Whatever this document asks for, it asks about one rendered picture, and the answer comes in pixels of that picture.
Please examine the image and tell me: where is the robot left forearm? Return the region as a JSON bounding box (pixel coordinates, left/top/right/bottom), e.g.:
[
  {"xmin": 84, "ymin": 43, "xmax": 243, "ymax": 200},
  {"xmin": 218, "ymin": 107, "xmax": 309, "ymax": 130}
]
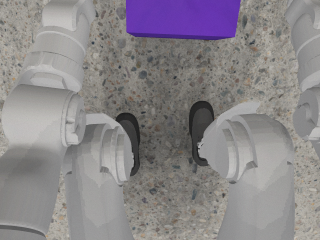
[{"xmin": 1, "ymin": 0, "xmax": 96, "ymax": 137}]

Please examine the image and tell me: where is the robot right upper arm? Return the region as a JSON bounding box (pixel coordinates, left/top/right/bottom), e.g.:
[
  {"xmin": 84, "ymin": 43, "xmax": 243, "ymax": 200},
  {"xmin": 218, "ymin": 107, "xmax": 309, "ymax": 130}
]
[{"xmin": 292, "ymin": 84, "xmax": 320, "ymax": 160}]

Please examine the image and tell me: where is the robot right forearm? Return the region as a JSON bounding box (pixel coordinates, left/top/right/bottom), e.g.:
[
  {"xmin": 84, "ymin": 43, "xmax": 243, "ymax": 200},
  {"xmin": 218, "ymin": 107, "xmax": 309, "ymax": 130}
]
[{"xmin": 285, "ymin": 0, "xmax": 320, "ymax": 93}]

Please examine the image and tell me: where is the carton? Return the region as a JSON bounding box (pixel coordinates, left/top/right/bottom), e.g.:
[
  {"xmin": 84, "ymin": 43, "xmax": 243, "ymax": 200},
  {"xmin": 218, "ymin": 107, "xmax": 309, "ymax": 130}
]
[{"xmin": 126, "ymin": 0, "xmax": 241, "ymax": 40}]

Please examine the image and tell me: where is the right robot thigh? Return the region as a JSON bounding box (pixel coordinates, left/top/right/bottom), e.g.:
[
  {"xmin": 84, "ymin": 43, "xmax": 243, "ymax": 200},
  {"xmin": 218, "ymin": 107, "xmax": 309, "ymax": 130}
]
[{"xmin": 212, "ymin": 113, "xmax": 295, "ymax": 240}]

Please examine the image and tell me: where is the robot left upper arm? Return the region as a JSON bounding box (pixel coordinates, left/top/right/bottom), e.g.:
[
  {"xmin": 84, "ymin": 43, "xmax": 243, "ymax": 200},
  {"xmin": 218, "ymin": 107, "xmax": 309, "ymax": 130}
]
[{"xmin": 0, "ymin": 84, "xmax": 87, "ymax": 240}]

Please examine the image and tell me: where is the robot right foot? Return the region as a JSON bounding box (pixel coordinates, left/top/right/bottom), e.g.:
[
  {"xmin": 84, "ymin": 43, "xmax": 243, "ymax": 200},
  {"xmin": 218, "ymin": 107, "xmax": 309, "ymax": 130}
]
[{"xmin": 189, "ymin": 101, "xmax": 214, "ymax": 167}]

